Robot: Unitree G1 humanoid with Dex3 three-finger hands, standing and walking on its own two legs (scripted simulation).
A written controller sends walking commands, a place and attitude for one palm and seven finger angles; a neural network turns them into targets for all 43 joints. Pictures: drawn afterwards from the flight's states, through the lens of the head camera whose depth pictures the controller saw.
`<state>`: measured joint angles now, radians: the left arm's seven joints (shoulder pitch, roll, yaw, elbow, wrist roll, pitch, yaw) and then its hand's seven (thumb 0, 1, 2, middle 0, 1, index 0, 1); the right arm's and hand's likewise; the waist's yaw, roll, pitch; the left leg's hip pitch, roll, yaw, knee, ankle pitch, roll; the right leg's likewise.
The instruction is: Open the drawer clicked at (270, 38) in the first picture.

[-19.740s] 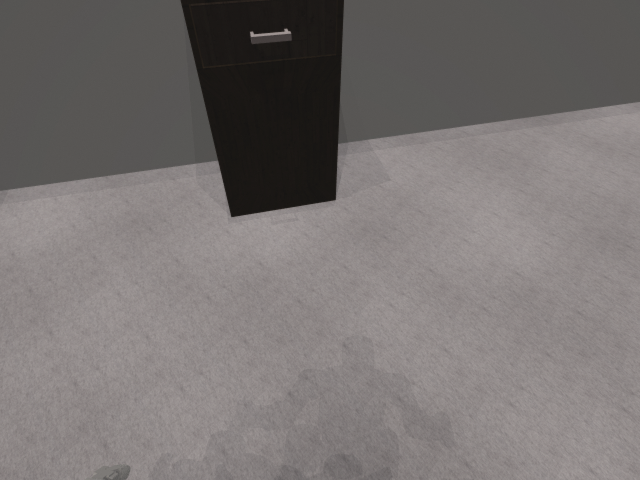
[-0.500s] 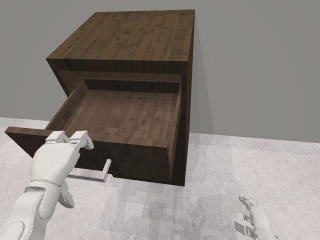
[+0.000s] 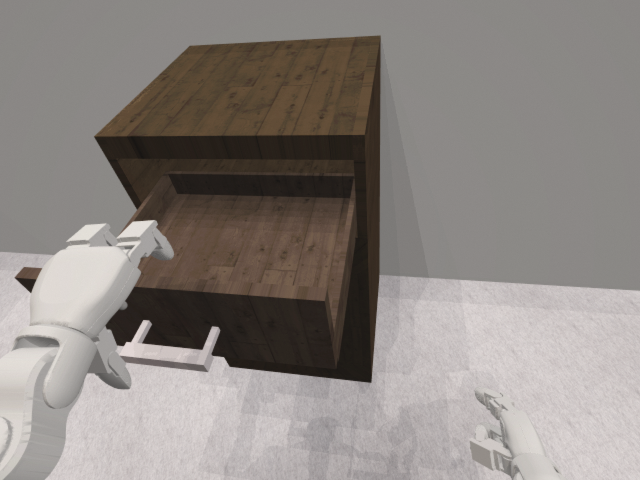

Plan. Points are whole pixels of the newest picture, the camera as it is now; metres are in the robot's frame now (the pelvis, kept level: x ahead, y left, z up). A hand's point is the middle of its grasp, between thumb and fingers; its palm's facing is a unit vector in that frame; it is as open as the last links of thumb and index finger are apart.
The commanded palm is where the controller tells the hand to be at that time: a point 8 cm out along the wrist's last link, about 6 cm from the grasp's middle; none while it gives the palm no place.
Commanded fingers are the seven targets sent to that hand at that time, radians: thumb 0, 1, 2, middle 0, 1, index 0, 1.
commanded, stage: lift the hand off the handle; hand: left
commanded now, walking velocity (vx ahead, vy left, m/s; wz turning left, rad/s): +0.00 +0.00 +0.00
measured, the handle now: (172, 343) +0.27 +0.27 +0.00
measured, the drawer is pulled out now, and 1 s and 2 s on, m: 0.29 0.29 0.29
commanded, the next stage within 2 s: draw the hand back to the body in 0.02 s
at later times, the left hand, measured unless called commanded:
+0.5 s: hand (104, 329) +0.21 +0.27 +0.14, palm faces +0.08 -0.04 -1.00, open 13.8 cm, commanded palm +0.17 +0.26 +0.20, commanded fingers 0.00 -0.50 0.30 -0.30 -1.20 -0.30 -1.20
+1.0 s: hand (108, 311) +0.21 +0.24 +0.18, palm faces +0.43 -0.85 -0.31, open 13.0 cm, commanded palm +0.15 +0.28 +0.20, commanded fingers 0.00 0.03 0.52 -0.26 -0.86 -0.26 -0.86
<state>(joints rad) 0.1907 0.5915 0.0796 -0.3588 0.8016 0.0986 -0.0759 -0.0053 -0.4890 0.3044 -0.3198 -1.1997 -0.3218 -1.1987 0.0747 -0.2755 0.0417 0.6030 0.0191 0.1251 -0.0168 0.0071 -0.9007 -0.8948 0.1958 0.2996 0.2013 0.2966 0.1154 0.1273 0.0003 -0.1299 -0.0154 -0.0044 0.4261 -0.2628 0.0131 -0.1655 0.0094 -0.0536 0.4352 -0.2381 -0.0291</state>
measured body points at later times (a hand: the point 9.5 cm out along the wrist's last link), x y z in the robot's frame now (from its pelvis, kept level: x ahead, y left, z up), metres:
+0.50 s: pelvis -0.01 -0.01 +0.00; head -0.01 -0.05 +0.44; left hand +0.20 +0.27 +0.20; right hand +0.21 -0.22 -0.11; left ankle -0.02 +0.11 -0.74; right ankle +0.00 -0.10 -0.74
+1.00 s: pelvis +0.00 +0.00 +0.00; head -0.01 -0.01 +0.45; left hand +0.18 +0.28 +0.20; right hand +0.19 -0.20 -0.08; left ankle -0.02 +0.11 -0.74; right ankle +0.00 -0.10 -0.74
